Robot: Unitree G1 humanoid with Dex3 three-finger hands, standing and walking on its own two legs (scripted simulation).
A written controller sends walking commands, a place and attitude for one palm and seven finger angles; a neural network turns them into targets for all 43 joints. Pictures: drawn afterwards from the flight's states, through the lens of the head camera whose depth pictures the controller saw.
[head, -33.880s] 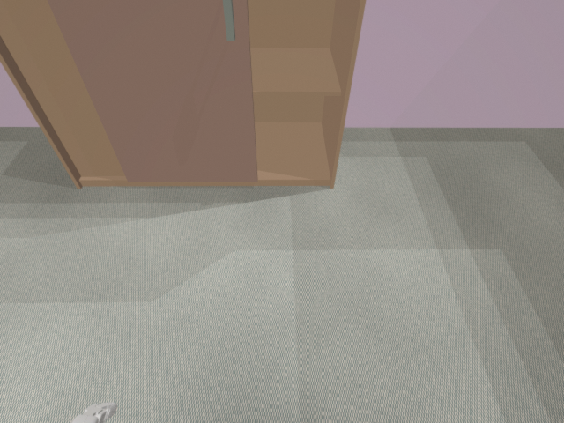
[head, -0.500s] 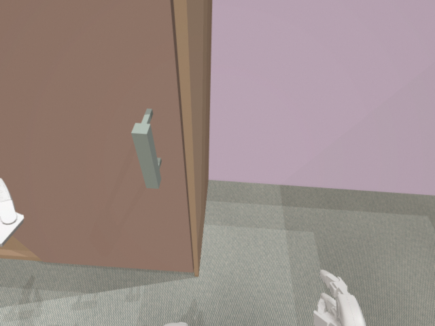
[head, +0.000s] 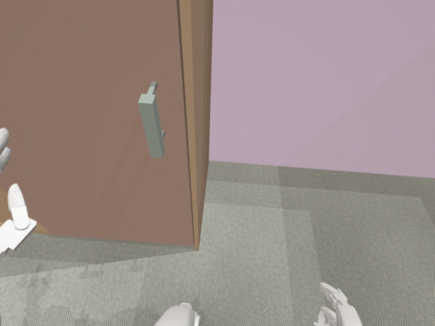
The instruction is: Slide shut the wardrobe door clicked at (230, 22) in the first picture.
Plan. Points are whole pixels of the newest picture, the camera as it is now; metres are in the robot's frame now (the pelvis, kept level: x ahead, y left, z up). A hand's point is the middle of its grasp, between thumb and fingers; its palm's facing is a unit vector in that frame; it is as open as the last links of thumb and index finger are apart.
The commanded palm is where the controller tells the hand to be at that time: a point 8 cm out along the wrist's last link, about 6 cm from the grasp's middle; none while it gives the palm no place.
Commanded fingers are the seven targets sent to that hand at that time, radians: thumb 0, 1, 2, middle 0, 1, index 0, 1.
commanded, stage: step back with the hand held close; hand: left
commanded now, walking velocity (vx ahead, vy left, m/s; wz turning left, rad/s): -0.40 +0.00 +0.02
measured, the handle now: (155, 121) +0.49 +0.19 +0.08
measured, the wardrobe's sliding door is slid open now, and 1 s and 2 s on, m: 0.00 0.00 0.00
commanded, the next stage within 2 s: stop stepping back and stand still in 0.08 s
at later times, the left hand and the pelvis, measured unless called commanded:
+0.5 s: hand out of the picture +0.08 +0.28 +0.17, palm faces +0.50 -0.77 -0.41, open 7.4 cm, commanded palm +0.03 +0.30 +0.18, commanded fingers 0.00 0.90 0.90 -0.20 -0.30 -0.20 -0.30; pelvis -0.11 +0.00 +0.00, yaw +0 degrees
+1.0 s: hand out of the picture +0.04 +0.30 +0.15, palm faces +0.51 -0.77 -0.38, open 7.4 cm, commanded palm none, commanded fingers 0.00 0.90 0.90 -0.20 -0.30 -0.20 -0.30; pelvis -0.15 +0.02 -0.01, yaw +2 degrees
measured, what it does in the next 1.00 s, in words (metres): walks backwards: left foot, then right foot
